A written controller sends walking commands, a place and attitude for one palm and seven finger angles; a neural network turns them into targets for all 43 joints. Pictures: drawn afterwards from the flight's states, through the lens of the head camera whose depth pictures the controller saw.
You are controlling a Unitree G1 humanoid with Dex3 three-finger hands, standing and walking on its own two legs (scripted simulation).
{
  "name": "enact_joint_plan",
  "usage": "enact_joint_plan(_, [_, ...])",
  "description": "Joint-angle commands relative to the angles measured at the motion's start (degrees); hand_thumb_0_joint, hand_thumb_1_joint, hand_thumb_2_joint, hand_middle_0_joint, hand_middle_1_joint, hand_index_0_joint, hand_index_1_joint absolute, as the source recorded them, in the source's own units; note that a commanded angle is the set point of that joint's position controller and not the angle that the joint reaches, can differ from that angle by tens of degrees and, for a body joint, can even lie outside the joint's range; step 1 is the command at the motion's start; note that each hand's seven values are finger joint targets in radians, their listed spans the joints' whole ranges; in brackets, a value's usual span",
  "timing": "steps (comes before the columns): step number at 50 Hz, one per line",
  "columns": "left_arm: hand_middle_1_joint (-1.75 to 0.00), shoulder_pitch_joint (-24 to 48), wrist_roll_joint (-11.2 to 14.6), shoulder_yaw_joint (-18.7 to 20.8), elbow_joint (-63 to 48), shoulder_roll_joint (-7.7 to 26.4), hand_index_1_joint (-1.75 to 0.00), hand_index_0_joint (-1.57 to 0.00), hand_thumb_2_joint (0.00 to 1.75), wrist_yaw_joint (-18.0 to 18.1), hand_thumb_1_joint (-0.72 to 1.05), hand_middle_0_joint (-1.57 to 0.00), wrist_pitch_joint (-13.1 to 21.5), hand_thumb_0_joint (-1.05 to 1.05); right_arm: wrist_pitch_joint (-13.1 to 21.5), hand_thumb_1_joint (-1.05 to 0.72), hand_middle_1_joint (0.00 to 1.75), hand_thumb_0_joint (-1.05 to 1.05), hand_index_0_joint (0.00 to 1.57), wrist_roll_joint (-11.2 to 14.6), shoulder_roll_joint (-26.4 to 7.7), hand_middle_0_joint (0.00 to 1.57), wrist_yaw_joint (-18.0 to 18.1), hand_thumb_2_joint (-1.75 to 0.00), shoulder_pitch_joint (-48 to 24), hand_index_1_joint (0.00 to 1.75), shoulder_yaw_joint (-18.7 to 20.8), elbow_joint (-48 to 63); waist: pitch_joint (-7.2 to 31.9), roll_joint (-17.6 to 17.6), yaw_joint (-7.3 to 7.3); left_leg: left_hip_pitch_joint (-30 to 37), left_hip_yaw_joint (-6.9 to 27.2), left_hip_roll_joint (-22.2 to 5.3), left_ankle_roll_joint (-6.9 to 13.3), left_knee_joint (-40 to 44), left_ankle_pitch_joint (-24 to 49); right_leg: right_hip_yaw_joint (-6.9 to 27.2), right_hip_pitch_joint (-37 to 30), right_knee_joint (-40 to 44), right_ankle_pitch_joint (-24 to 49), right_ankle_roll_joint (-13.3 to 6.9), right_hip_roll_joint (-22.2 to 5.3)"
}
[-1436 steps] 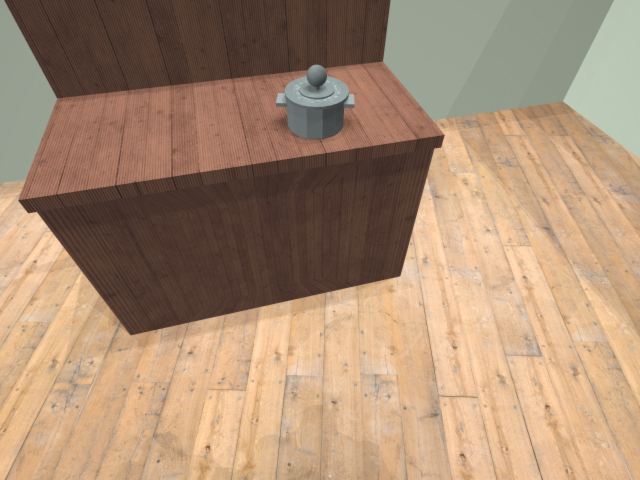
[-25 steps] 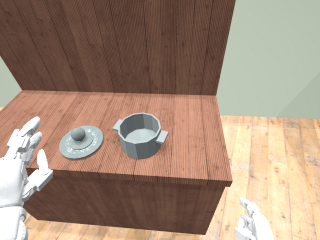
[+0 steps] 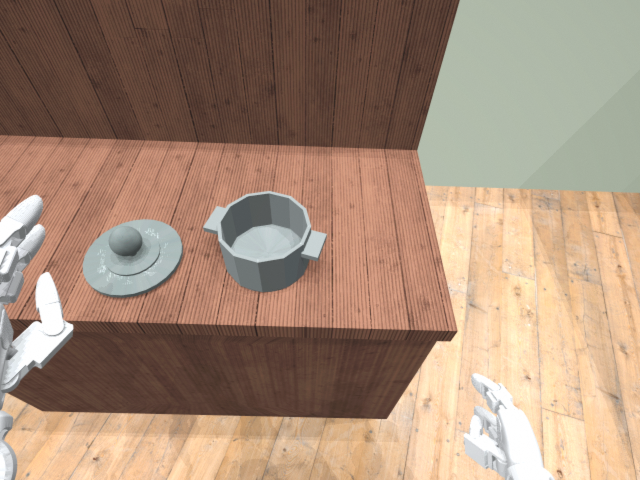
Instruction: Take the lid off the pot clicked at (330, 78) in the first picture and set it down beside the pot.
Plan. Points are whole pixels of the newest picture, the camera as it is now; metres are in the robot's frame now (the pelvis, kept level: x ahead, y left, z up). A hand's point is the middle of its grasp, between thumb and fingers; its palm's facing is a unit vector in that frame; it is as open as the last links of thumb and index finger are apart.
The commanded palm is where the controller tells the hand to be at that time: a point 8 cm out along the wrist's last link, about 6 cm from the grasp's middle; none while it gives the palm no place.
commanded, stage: step back with the hand held close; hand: left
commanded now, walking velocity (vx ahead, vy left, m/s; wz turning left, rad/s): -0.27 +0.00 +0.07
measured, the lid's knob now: (125, 241) +0.45 +0.37 -0.05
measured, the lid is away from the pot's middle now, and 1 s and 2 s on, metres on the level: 0.23 0.23 0.23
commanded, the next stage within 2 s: stop stepping back and stand still in 1.20 s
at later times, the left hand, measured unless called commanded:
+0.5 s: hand (50, 412) +0.14 +0.24 +0.14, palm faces +0.33 -0.84 -0.42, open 7.4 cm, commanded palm +0.07 +0.29 +0.17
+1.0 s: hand out of the picture +0.06 +0.20 +0.15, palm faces +0.19 -0.88 -0.44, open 7.4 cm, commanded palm -0.01 +0.27 +0.17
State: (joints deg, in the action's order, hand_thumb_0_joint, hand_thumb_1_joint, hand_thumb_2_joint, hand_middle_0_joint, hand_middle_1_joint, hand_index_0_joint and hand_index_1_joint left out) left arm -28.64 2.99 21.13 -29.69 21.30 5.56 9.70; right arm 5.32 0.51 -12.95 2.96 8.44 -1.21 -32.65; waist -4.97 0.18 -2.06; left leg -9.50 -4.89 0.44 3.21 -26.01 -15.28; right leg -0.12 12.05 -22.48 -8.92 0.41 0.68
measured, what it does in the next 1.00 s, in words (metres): walks backwards: right foot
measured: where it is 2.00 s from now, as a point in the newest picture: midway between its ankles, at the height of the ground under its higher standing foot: outside the picture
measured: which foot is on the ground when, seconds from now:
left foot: down 0.00-1.00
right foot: down 0.00-0.62, up 0.64-0.84, down 0.86-1.00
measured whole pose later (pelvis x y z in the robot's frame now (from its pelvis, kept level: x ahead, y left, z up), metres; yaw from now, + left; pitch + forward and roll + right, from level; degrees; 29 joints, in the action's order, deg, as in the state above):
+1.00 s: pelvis -0.14 -0.01 -0.02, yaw -1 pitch +1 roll -4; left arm -35.4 3.2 18.8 -37.1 24.4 4.7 13.7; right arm 7.5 0.8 -10.5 1.9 10.7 -1.5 -32.1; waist -2.7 1.5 1.5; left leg -29.1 -2.1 -3.9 2.2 -33.8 -8.5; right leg -4.9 13.2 -29.3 -16.9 1.1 1.3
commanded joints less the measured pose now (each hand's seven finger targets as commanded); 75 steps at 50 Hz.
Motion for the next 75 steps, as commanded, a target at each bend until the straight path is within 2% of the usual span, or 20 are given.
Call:
enact_joint_plan(1, [-0.30, -8.1, -0.7, 6.8, -15.6, 9.4, -0.30, -0.20, 0.90, 0.2, 0.90, -0.20, 4.8, 0.00, 2.4, -0.90, 0.30, 0.00, 0.20, 0.4, -6.7, 0.20, -0.1, -0.90, -4.5, 0.30, 3.8, 10.7, 17.0, 3.3, 0.73, 2.1, 8.6, -8.3, 0.8, 2.7, 23.9, 4.2, -7.0, -4.9, 20.7, -0.7, -6.3])
enact_joint_plan(10, [-0.30, -10.8, -0.4, 10.0, -19.7, 11.4, -0.30, -0.20, 0.90, 1.1, 0.90, -0.20, 6.0, 0.00, 2.8, -0.90, 0.30, 0.00, 0.20, 0.4, -6.2, 0.20, 0.2, -0.90, -2.9, 0.30, 4.8, 11.2, 10.9, 11.1, 1.24, -6.2, 11.8, -14.2, 1.9, 5.8, 27.1, -0.5, -0.8, -15.4, -5.7, 0.2, -4.9])
enact_joint_plan(15, [-0.30, -4.4, -0.1, 5.8, -14.1, 7.9, -0.30, -0.20, 0.90, 1.1, 0.90, -0.20, 5.1, 0.00, 3.8, -0.90, 0.30, 0.00, 0.20, 0.6, -7.5, 0.20, 0.9, -0.90, -0.7, 0.30, 4.3, 9.6, 3.5, 4.2, 2.34, -12.8, 12.2, -14.1, 2.2, 4.4, 12.4, 0.0, 0.1, -11.3, -3.8, -0.1, -6.0])
enact_joint_plan(23, [-0.30, -5.4, -0.2, 6.1, -17.1, 9.9, -0.30, -0.20, 0.90, 1.6, 0.90, -0.20, 4.9, 0.00, 2.6, -0.90, 0.30, 0.00, 0.20, 0.7, -6.4, 0.20, 0.5, -0.90, 0.5, 0.30, 4.9, 10.9, 9.7, -7.9, 3.38, -7.3, 8.8, -3.3, -0.3, -11.0, -8.8, 12.5, 7.8, 2.2, 1.1, -6.1, -15.4])
enact_joint_plan(27, [-0.30, -8.7, -0.1, 8.5, -22.3, 12.0, -0.30, -0.20, 0.90, 3.2, 0.90, -0.20, 6.1, 0.00, 2.3, -0.90, 0.30, 0.00, 0.20, 0.7, -5.8, 0.20, 0.7, -0.90, -0.6, 0.30, 4.3, 11.7, 10.5, -1.5, 3.36, -8.7, 11.6, -4.1, 0.2, -7.4, -10.8, 10.1, 8.7, 0.5, -5.3, -5.9, -14.3])
enact_joint_plan(32, [-0.30, -7.7, -1.8, 10.1, -21.1, 11.8, -0.30, -0.20, 0.90, 3.8, 0.90, -0.20, 7.2, 0.00, 4.5, -0.90, 0.30, 0.00, 0.20, 0.8, -6.2, 0.20, 1.5, -0.90, -1.9, 0.30, 4.1, 12.6, 9.3, 15.3, 2.76, -28.8, 21.3, -17.6, 4.1, 16.0, -20.3, -0.7, -5.6, -28.1, -14.5, 0.4, -2.3])
enact_joint_plan(37, [-0.30, -6.8, -0.3, 7.0, -15.1, 8.6, -0.30, -0.20, 0.90, 3.3, 0.90, -0.20, 6.4, 0.00, 6.0, -0.90, 0.30, 0.00, 0.20, 0.5, -6.1, 0.20, 0.9, -0.90, 0.9, 0.30, 4.9, 8.9, 7.8, 5.0, 2.78, -9.7, 17.5, -16.5, 3.1, 8.8, 4.1, -1.4, 9.3, -18.8, -20.2, 0.9, -3.0])
enact_joint_plan(43, [-0.30, -2.8, -0.6, 4.1, -17.6, 9.3, -0.30, -0.20, 0.90, 1.4, 0.90, -0.20, 7.6, 0.00, 6.6, -0.90, 0.30, 0.00, 0.20, 0.1, -7.6, 0.20, 0.2, -0.90, 0.0, 0.30, 3.7, 7.2, 15.3, 7.2, 2.19, 0.2, 15.2, -13.7, 1.1, 1.4, 14.9, -2.5, 2.9, 2.1, -4.0, 0.7, -2.5])
enact_joint_plan(49, [-0.30, -13.7, 1.8, 10.1, -21.3, 14.6, -0.30, -0.20, 0.90, 0.9, 0.90, -0.20, 9.0, 0.00, 4.5, -0.90, 0.30, 0.00, 0.20, 1.2, -6.1, 0.20, 0.4, -0.90, 0.1, 0.30, 4.7, 9.3, 18.0, -2.1, 3.26, -2.6, 7.8, -4.7, -2.4, -11.6, -6.6, 2.6, 8.4, 0.9, -1.7, -6.1, -11.9])
enact_joint_plan(53, [-0.30, -7.4, 1.9, 8.4, -18.6, 12.5, -0.30, -0.20, 0.90, 2.2, 0.90, -0.20, 8.7, 0.00, 3.3, -0.90, 0.30, 0.00, 0.20, 1.3, -4.2, 0.20, 0.7, -0.90, -1.0, 0.30, 4.1, 7.8, 10.0, -6.1, 5.42, -7.7, 7.6, -2.6, -3.1, -23.2, -4.5, 6.3, 14.9, 0.2, 11.3, -7.7, -19.7])
enact_joint_plan(58, [-0.30, -0.7, 1.3, 7.0, -12.1, 10.2, -0.30, -0.20, 0.90, 2.7, 0.90, -0.20, 9.1, 0.00, 5.2, -0.90, 0.30, 0.00, 0.20, 1.5, -7.4, 0.20, 1.4, -0.90, -1.2, 0.30, 4.4, 7.8, 1.1, 6.7, 4.41, -17.6, 20.4, -12.2, 1.1, 0.3, 6.8, -0.8, 10.8, -15.1, -0.6, -1.2, -4.3])
enact_joint_plan(60, [-0.30, -1.0, 0.9, 7.3, -13.3, 11.0, -0.30, -0.20, 0.90, 2.0, 0.90, -0.20, 9.4, 0.00, 6.2, -0.90, 0.30, 0.00, 0.20, -0.1, -6.6, 0.20, 0.6, -0.90, -0.6, 0.30, 4.5, 7.7, 4.5, 15.9, 4.03, -18.2, 26.6, -17.4, 3.7, 10.2, 2.4, 0.6, 10.9, -27.9, -23.7, -0.3, 0.3])
enact_joint_plan(64, [-0.30, -3.8, 1.2, 6.7, -21.4, 9.9, -0.30, -0.20, 0.90, 1.5, 0.90, -0.20, 9.4, 0.00, 7.8, -0.90, 0.30, 0.00, 0.20, -0.1, -6.7, 0.20, -1.3, -0.90, 0.5, 0.30, 5.6, 7.9, 13.3, 12.0, 2.87, -11.9, 21.5, -16.1, 4.6, 5.7, 4.9, 2.1, 8.8, -28.5, -20.5, 0.6, 0.0])
enact_joint_plan(65, [-0.30, 9.4, -6.1, -13.5, 32.2, -4.3, -0.30, -0.20, 0.90, -4.3, 0.90, -0.20, -4.7, 0.00, 3.3, -0.90, 0.30, 0.00, 0.20, -2.9, -14.0, 0.20, -2.4, -0.90, 0.8, 0.30, 7.4, -7.0, 8.0, 9.2, 8.97, -13.0, 27.4, -13.9, 4.4, -6.6, 33.7, 5.2, 18.5, -30.9, -18.9, 1.9, -2.0])
enact_joint_plan(66, [-0.30, 9.1, 2.2, 5.7, -38.9, 11.9, -0.30, -0.20, 0.90, -0.8, 0.90, -0.20, 4.1, 0.00, 5.6, -0.90, 0.30, 0.00, 0.20, 1.5, -3.7, 0.20, -3.1, -0.90, -4.6, 0.30, 6.3, 13.4, 20.2, 7.3, 0.34, -8.5, 16.7, -15.0, 2.1, 6.7, -0.4, 3.7, 2.6, -24.9, -20.5, 1.1, 0.3])
enact_joint_plan(67, [-0.30, -5.1, 1.2, 14.0, -30.0, 17.9, -0.30, -0.20, 0.90, 1.4, 0.90, -0.20, 7.0, 0.00, 6.9, -0.90, 0.30, 0.00, 0.20, 0.6, -7.6, 0.20, -1.7, -0.90, 0.4, 0.30, 6.1, 11.2, 18.3, 15.5, 2.72, -13.2, 15.1, -12.8, 1.7, 5.4, -11.0, -2.5, 1.4, -22.0, -17.6, 0.1, 0.6])
enact_joint_plan(71, [-0.30, -17.2, 0.7, 14.7, -31.9, 18.6, -0.30, -0.20, 0.90, 1.0, 0.90, -0.20, 5.7, 0.00, 3.6, -0.90, 0.30, 0.00, 0.20, 0.8, -4.4, 0.20, -2.5, -0.90, 0.9, 0.30, 4.5, 12.0, 19.2, 7.4, 1.72, -20.2, 4.9, -1.7, -2.9, -13.0, -23.3, -3.6, -6.8, -6.5, -12.3, -4.0, -2.3])
enact_joint_plan(72, [-0.30, -14.0, 0.7, 14.2, -31.9, 18.9, -0.30, -0.20, 0.90, 1.3, 0.90, -0.20, 6.0, 0.00, 3.3, -0.90, 0.30, 0.00, 0.20, 1.5, -3.7, 0.20, -2.1, -0.90, 1.9, 0.30, 4.8, 11.3, 18.0, -4.8, 2.13, -18.3, -0.2, 3.2, -4.9, -33.4, -20.1, 4.0, 1.4, -0.3, -16.5, -7.6, -9.9])
enact_joint_plan(73, [-0.30, -11.8, 0.9, 13.0, -30.2, 18.2, -0.30, -0.20, 0.90, 1.4, 0.90, -0.20, 5.3, 0.00, 3.1, -0.90, 0.30, 0.00, 0.20, 2.5, -4.9, 0.20, -1.9, -0.90, 1.1, 0.30, 5.9, 10.7, 14.3, -15.9, 3.01, -14.8, 6.2, 3.9, -4.9, -56.5, -14.4, 23.3, 20.6, 8.5, -27.3, -13.3, -22.3])
enact_joint_plan(75, [-0.30, -4.5, 0.9, 11.7, -20.7, 15.2, -0.30, -0.20, 0.90, 0.3, 0.90, -0.20, 3.0, 0.00, 0.4, -0.90, 0.30, 0.00, 0.20, 2.0, -5.5, 0.20, -1.6, -0.90, 0.8, 0.30, 5.4, 7.6, 5.3, -9.8, 6.96, -9.4, 14.2, -1.2, -2.9, -73.7, -3.6, 13.6, 44.2, 3.7, -15.0, -12.9, -20.3])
